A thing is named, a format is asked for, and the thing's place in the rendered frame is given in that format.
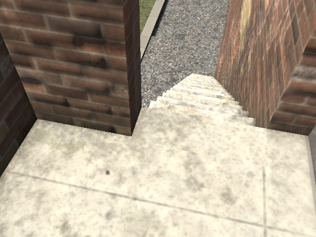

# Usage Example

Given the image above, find stairs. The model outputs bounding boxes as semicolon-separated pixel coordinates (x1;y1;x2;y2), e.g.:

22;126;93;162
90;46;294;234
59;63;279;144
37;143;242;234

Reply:
149;73;257;127

